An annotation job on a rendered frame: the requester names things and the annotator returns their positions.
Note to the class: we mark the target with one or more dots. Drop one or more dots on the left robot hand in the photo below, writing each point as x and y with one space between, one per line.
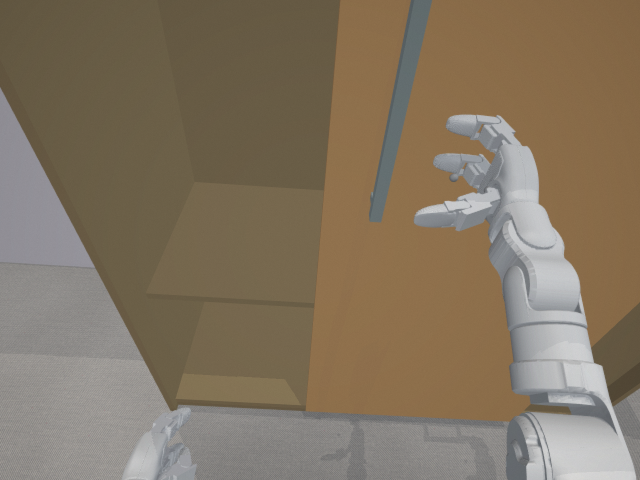
151 459

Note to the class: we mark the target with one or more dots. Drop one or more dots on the right robot upper arm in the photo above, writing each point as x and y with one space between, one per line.
547 446

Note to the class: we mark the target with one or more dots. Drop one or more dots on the right robot forearm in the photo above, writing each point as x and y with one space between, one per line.
553 361

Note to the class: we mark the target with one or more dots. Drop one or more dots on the handle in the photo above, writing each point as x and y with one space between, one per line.
409 56

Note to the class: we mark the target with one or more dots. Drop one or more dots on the right robot hand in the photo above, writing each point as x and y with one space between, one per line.
512 174

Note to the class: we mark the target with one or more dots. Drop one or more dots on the wardrobe door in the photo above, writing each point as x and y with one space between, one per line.
411 320
617 352

